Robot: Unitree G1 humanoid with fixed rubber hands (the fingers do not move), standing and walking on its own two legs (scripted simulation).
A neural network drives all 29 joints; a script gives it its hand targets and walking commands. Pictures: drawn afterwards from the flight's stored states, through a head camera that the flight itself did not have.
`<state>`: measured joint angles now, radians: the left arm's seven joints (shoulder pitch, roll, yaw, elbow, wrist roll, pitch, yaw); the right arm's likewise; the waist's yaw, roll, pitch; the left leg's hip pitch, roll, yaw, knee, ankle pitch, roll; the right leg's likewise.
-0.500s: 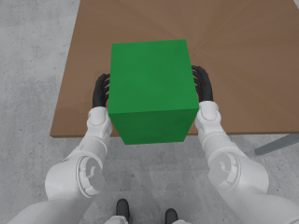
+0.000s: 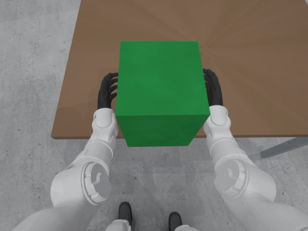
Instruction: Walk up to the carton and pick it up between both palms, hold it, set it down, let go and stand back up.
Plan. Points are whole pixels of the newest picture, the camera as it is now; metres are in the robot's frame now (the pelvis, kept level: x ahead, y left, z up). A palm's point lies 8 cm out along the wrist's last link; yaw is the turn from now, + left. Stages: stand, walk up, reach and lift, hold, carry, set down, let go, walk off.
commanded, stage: set down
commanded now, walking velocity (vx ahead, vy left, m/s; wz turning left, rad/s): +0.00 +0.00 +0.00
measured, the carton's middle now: (158, 100) +0.45 +0.00 -0.04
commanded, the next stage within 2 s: none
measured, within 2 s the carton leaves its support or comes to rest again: rests again in 1.22 s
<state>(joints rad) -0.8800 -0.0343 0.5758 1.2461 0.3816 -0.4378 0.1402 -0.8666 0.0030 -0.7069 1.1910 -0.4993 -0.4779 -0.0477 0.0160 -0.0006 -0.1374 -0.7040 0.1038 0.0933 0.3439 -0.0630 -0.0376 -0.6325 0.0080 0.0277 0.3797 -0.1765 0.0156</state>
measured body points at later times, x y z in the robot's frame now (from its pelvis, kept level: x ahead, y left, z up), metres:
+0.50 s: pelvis +0.01 +0.00 +0.00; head +0.15 +0.01 +0.43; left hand +0.44 +0.14 -0.01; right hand +0.45 -0.15 +0.00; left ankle +0.03 +0.15 -0.73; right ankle -0.03 -0.13 -0.73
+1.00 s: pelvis +0.00 +0.00 +0.00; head +0.15 +0.02 +0.42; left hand +0.44 +0.15 -0.01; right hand +0.44 -0.15 +0.00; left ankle +0.03 +0.15 -0.73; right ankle -0.03 -0.13 -0.73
